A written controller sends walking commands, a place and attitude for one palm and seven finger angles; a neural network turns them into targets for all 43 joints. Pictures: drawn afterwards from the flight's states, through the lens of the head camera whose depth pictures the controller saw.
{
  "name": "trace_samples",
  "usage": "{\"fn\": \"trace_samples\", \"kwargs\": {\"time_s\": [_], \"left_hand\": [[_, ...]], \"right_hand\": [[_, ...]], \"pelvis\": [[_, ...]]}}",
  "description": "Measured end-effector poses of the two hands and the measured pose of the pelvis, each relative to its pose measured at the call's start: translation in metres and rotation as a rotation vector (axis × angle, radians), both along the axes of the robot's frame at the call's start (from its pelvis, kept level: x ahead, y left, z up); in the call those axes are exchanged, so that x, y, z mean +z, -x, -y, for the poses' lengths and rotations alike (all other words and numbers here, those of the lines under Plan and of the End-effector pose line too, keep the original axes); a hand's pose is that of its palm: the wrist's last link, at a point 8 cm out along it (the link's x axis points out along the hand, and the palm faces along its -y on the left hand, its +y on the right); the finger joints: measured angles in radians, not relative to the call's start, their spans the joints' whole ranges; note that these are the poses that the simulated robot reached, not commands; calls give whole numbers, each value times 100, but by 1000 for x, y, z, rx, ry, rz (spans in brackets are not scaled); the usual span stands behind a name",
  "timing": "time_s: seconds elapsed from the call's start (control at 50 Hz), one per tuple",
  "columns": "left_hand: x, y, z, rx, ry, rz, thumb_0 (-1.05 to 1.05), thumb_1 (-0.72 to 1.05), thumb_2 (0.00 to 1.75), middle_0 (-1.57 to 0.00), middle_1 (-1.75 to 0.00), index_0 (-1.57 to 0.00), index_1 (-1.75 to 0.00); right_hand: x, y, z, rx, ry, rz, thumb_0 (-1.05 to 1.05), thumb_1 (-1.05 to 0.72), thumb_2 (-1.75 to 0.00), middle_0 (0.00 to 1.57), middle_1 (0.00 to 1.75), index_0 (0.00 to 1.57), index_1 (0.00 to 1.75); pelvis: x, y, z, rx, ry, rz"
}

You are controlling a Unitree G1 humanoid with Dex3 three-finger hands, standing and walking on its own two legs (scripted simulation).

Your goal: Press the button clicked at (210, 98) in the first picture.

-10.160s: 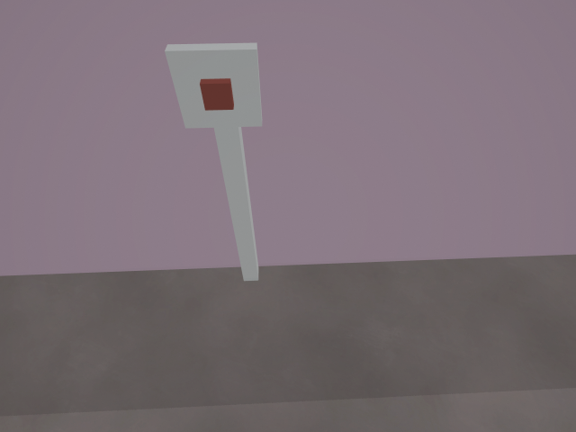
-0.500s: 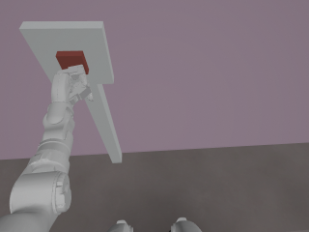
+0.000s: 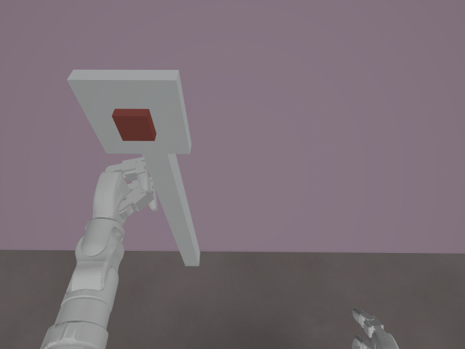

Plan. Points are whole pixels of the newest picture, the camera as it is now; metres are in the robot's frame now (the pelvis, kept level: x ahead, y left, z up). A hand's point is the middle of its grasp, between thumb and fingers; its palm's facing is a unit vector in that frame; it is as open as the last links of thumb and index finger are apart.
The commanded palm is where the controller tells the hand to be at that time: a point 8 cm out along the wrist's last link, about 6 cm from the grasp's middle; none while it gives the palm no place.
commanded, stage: pull the fist back off the button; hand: left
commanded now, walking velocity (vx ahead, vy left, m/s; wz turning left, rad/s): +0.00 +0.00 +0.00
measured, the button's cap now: (135, 124) +0.48 +0.21 +0.11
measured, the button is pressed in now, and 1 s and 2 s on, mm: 0 0 0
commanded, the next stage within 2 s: draw the hand back to the body in 0.10 s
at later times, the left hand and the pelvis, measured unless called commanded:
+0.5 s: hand (130, 207) +0.31 +0.17 +0.11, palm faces +0.04 -1.00 -0.03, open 3.1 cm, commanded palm +0.27 +0.23 +0.12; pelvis +0.00 -0.01 +0.01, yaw +0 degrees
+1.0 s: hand (69, 246) +0.22 +0.21 +0.15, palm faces +0.28 -0.92 -0.28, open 3.1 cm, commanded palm +0.18 +0.26 +0.17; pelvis +0.00 +0.00 +0.03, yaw +0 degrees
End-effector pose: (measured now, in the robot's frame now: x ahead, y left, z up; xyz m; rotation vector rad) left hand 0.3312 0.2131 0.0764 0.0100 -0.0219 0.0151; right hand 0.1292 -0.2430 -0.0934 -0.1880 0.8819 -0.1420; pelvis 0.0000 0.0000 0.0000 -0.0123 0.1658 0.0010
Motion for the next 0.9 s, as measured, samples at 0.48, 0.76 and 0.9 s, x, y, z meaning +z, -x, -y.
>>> {"fn": "trace_samples", "kwargs": {"time_s": [0.48, 0.76, 0.9], "left_hand": [[29, 44, -11, 18, -22, 12, 1, 90, 90, -130, -150, -129, -150], [62, 101, -26, 66, -109, 32, 1, 90, 90, -130, -150, -130, -150], [78, 128, -35, 210, -245, 39, 1, 90, 90, -130, -150, -130, -150]], "right_hand": [[8, 4, 4, -13, -22, 52, 1, -90, -90, 20, 30, 20, 30], [41, -38, -12, 60, -9, 258, 1, -90, -90, 20, 30, 20, 30], [53, -48, -27, 94, -3, 259, 1, -90, -90, 20, 30, 20, 30]], "pelvis": [[8, 2, 9, -5, -10, 68], [17, 9, 6, 9, -7, 146], [27, 7, 2, 2, -6, 192]]}}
